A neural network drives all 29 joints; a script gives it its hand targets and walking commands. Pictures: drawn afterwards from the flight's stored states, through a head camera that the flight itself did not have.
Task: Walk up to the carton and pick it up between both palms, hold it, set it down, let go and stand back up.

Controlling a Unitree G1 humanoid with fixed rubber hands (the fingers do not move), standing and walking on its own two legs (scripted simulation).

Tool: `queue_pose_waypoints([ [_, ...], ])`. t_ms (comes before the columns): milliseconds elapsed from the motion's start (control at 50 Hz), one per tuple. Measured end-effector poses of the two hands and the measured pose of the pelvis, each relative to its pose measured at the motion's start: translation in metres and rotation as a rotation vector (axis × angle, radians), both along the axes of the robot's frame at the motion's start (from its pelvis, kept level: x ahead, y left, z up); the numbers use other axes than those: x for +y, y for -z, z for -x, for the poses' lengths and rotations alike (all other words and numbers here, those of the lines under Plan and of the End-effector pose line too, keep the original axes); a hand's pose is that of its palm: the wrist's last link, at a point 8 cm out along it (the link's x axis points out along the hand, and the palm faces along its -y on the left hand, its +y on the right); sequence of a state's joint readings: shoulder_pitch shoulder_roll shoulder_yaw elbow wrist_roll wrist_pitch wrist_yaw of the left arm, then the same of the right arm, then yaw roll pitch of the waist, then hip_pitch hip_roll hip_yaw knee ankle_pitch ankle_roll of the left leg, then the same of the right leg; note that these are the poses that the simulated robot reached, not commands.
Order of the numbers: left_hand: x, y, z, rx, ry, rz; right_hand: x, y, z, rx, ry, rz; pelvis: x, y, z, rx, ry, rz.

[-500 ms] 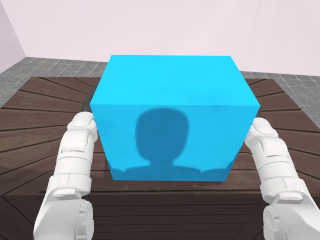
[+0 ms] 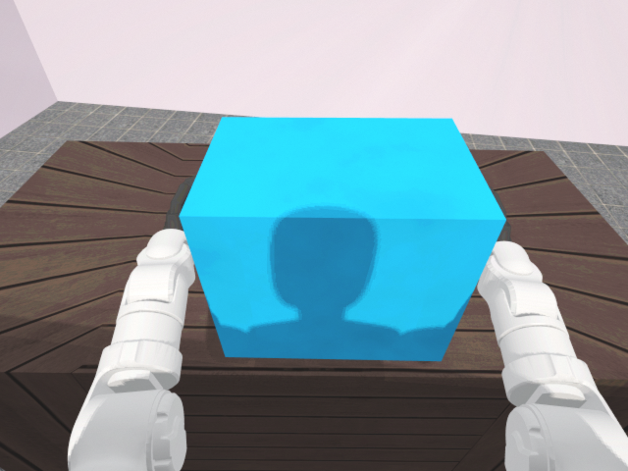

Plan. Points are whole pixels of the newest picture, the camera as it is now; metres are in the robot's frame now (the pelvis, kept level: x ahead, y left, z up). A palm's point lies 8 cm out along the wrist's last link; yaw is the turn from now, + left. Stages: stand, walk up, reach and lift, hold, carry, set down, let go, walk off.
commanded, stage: set down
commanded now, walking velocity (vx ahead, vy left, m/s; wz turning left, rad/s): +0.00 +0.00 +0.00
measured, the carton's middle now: (334, 242) +0.41 -0.01 +0.11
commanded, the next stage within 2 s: none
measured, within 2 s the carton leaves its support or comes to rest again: rests again in 1.56 s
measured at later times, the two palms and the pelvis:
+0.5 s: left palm (189, 248) +0.40 +0.19 +0.11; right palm (484, 260) +0.38 -0.21 +0.11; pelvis +0.01 +0.00 +0.00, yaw +0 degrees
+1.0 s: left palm (196, 261) +0.39 +0.19 +0.08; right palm (484, 275) +0.37 -0.22 +0.09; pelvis +0.01 +0.00 +0.00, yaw -1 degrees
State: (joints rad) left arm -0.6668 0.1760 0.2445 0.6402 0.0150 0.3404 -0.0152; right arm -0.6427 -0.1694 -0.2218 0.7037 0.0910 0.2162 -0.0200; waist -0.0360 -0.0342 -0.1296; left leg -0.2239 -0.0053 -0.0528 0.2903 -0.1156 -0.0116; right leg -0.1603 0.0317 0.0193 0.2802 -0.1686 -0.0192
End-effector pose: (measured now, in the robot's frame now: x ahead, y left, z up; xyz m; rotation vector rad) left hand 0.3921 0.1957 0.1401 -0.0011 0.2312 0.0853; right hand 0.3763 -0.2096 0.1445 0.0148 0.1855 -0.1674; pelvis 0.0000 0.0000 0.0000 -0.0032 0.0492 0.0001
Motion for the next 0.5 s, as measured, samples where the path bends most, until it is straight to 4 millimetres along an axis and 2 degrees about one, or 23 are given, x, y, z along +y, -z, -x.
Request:
queue_pose_waypoints([
  [500,-0.003,0.032,-0.003,0.008,0.005,0.013,-0.003,0.033,0.0,0.006,0.003,0.022,0.002,0.0,-0.009,0.027,0.005,0.0],
])
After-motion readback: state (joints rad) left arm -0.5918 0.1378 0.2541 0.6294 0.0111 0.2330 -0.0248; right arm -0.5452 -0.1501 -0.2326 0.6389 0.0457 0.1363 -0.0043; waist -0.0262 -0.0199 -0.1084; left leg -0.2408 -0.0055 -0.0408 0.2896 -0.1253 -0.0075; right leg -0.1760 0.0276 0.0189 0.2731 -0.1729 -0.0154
